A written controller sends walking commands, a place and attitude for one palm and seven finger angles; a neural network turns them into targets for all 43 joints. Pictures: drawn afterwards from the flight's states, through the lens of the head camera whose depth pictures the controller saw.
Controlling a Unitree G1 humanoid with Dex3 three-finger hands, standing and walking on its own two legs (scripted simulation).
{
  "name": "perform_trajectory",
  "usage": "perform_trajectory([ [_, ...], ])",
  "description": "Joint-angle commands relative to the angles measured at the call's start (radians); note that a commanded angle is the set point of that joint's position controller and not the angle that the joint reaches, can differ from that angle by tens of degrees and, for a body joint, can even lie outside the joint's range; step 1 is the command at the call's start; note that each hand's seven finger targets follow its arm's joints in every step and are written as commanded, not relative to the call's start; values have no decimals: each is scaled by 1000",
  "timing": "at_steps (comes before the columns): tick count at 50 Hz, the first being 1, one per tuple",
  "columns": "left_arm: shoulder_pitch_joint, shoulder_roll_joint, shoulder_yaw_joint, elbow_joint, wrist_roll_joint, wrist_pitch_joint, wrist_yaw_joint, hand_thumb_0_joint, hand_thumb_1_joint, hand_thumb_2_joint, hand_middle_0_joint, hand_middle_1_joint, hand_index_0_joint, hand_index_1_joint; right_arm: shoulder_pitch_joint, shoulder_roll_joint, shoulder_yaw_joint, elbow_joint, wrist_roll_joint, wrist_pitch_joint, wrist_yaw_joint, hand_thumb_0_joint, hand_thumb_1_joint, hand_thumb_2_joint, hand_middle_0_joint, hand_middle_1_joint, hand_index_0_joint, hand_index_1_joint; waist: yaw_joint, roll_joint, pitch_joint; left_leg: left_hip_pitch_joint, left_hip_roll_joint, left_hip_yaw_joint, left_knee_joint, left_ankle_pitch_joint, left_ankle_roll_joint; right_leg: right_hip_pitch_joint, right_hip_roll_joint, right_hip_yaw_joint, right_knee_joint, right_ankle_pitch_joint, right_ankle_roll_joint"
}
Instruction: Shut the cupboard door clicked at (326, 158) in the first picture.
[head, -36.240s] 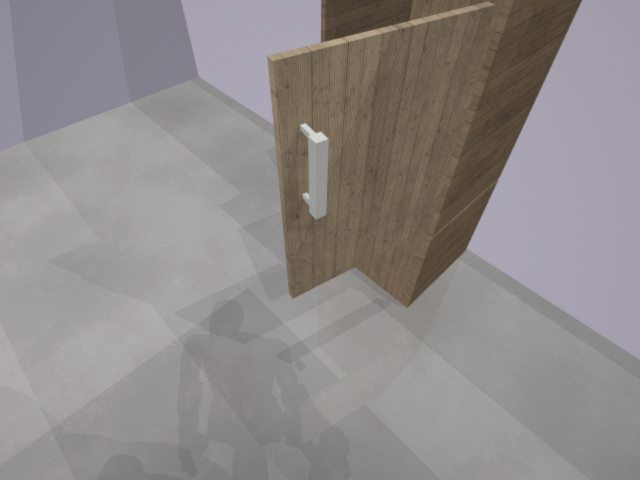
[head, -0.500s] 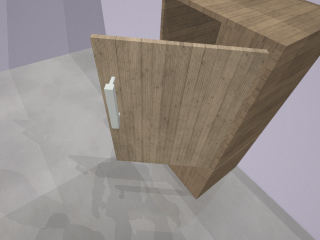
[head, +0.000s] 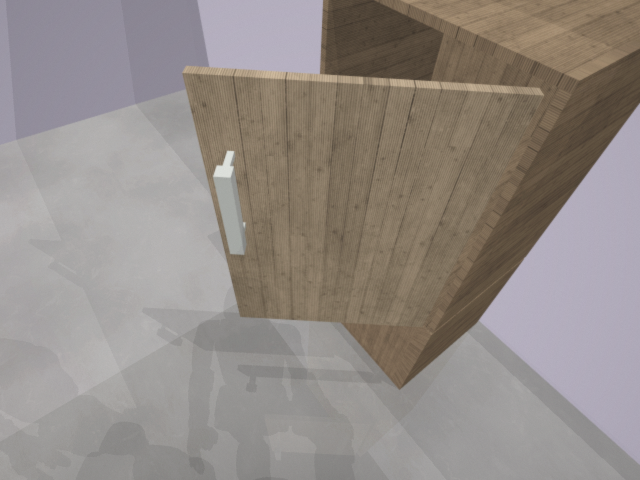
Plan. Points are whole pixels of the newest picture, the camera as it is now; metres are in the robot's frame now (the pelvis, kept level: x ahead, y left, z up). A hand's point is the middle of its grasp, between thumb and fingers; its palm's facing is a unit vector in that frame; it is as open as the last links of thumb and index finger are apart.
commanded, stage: look again from close up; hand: left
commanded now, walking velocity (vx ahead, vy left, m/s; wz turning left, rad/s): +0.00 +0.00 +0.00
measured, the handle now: (234, 205) +0.48 +0.17 +0.05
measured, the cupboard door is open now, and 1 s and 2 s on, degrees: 50 50 50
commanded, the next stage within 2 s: shuffle to correct the standing spot in 0.40 s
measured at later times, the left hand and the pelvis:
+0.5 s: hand out of the picture -0.02 +0.18 -0.18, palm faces +0.01 -0.98 -0.22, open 7.4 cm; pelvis -0.03 -0.01 +0.00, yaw +0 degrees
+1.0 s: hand out of the picture -0.03 +0.12 -0.19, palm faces +0.05 -0.99 -0.13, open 7.4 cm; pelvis +0.02 -0.03 -0.01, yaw -1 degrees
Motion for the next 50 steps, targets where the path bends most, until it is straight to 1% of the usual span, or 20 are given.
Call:
perform_trajectory([
  [1, 101, 111, 15, -46, -5, -29, 17, 0, 900, 900, -200, -300, -200, -300, 82, -117, -23, -78, 3, -38, -17, 0, -900, -900, 200, 300, 200, 300, -15, 27, -183, 43, 135, -115, 25, 461, -30, 68, -80, 39, 86, 250, -75],
  [2, 85, 102, 13, -53, -6, -22, 15, 0, 900, 900, -200, -300, -200, -300, 69, -122, -25, -84, 4, -31, -17, 0, -900, -900, 200, 300, 200, 300, -16, -18, -127, 14, 135, -123, 6, 363, -21, 34, -75, 37, 67, 170, -71],
  [4, 63, 106, 12, -72, -2, -14, 10, 0, 900, 900, -200, -300, -200, -300, 41, -120, -26, -99, 2, -22, -11, 0, -900, -900, 200, 300, 200, 300, -13, -10, -2, -63, 119, -123, -38, 181, -16, -32, -71, 54, 37, 67, -72],
  [7, 57, 117, 15, -96, 2, -6, 5, 0, 900, 900, -200, -300, -200, -300, 18, -133, -34, -117, -1, -12, 1, 0, -900, -900, 200, 300, 200, 300, -10, 7, 73, -124, 105, -151, -116, -83, -12, -88, -55, 69, 13, -85, -72],
  [8, 57, 127, 17, -102, 4, -7, 4, 0, 900, 900, -200, -300, -200, -300, 18, -135, -34, -117, -3, -12, 2, 0, -900, -900, 200, 300, 200, 300, -8, 28, 74, -135, 104, -147, -123, -93, -10, -79, -54, 67, 15, -73, -73],
  [10, 59, 137, 19, -114, 4, -6, 1, 0, 900, 900, -200, -300, -200, -300, 10, -148, -38, -125, -4, -11, 5, 0, -900, -900, 200, 300, 200, 300, -7, 19, 66, -135, 101, -150, -137, -143, -9, -83, -52, 73, 6, -100, -72],
  [15, 45, 158, 26, -139, 2, -9, -2, 0, 900, 900, -200, -300, -200, -300, 8, -168, -41, -126, -4, -14, 7, 0, -900, -900, 200, 300, 200, 300, -10, -10, 37, -114, 103, -145, -139, -117, -6, -73, -54, 83, -11, -80, -73],
  [18, 39, 164, 26, -147, 2, -8, -4, 0, 900, 900, -200, -300, -200, -300, 9, -165, -38, -121, -3, -15, 8, 0, -900, -900, 200, 300, 200, 300, -9, 16, 35, -112, 106, -142, -149, -116, -7, -64, -53, 80, -19, -65, -72],
  [20, 38, 168, 26, -149, 1, -8, -5, 0, 900, 900, -200, -300, -200, -300, 2, -173, -38, -115, -3, -13, 9, 0, -900, -900, 200, 300, 200, 300, -9, -4, 39, -113, 103, -135, -144, -117, -11, -70, -57, 88, -33, -82, -71],
  [25, 38, 172, 24, -143, -1, -8, -7, 0, 900, 900, -200, -300, -200, -300, 6, -171, -34, -95, -3, -10, 11, 0, -900, -900, 200, 300, 200, 300, -9, 3, 33, -105, 103, -133, -152, -119, -15, -72, -60, 90, -47, -94, -69],
  [28, 70, 145, 23, -128, 3, -1, -10, 0, 900, 900, -200, -300, -200, -300, 32, -146, -30, -72, -9, -1, 12, 0, -900, -900, 200, 300, 200, 300, -8, -13, 18, -105, 111, -134, -153, -246, -12, -73, -45, 73, -36, -212, -67],
  [30, 80, 143, 28, -127, 5, 5, -14, 0, 900, 900, -200, -300, -200, -300, 28, -155, -34, -73, -13, 5, 13, 0, -900, -900, 200, 300, 200, 300, -4, 4, 49, -146, 112, -141, -149, -329, -6, -97, -39, 76, -24, -293, -72],
  [32, 98, 137, 33, -126, 5, 5, -18, 0, 900, 900, -200, -300, -200, -300, 27, -152, -36, -75, -14, 7, 12, 0, -900, -900, 200, 300, 200, 300, -1, -2, 76, -167, 113, -143, -137, -341, 0, -116, -33, 88, -18, -308, -81],
  [36, 119, 126, 37, -123, 3, -5, -22, 0, 900, 900, -200, -300, -200, -300, 48, -136, -36, -67, -12, -5, 9, 0, -900, -900, 200, 300, 200, 300, -6, 21, 60, -146, 119, -140, -108, -298, 7, -117, -31, 94, 3, -268, -99],
  [39, 130, 114, 40, -121, 6, -7, -25, 0, 900, 900, -200, -300, -200, -300, 59, -134, -43, -63, -10, -8, 6, 0, -900, -900, 200, 300, 200, 300, -7, 42, 94, -151, 140, -155, -121, -315, 17, -139, -19, 71, 31, -241, -101],
  [41, 145, 104, 42, -116, 6, -9, -27, 0, 900, 900, -200, -300, -200, -300, 70, -131, -47, -60, -9, -13, 3, 0, -900, -900, 200, 300, 200, 300, -5, 59, 82, -133, 155, -160, -119, -282, 26, -135, -15, 58, 55, -189, -102],
  [45, 176, 94, 47, -108, 6, -15, -27, 0, 900, 900, -200, -300, -200, -300, 76, -116, -50, -60, -6, -21, -4, 0, -900, -900, 200, 300, 200, 300, 0, 2, 65, -128, 139, -116, -36, -155, 26, -99, -28, 89, 48, -96, -113],
  [46, 183, 94, 49, -104, 5, -18, -24, 0, 900, 900, -200, -300, -200, -300, 75, -99, -45, -57, -4, -25, -5, 0, -900, -900, 200, 300, 200, 300, 1, -17, 48, -127, 119, -85, 6, -81, 17, -74, -45, 110, 37, -42, -116],
  [48, 205, 107, 51, -82, 1, -27, -15, 0, 900, 900, -200, -300, -200, -300, 74, -58, -32, -52, -1, -31, -10, 0, -900, -900, 200, 300, 200, 300, 2, -94, 0, -115, 68, -1, 100, 58, -13, 7, -94, 154, 23, 264, -123],
  [50, 197, 112, 49, -73, -5, -32, -5, 0, 900, 900, -200, -300, -200, -300, 88, -42, -23, -34, 3, -29, -16, 0, -900, -900, 200, 300, 200, 300, -12, -77, -55, -74, 65, 4, 98, 112, -35, 70, -123, 148, 63, 600, -123],
])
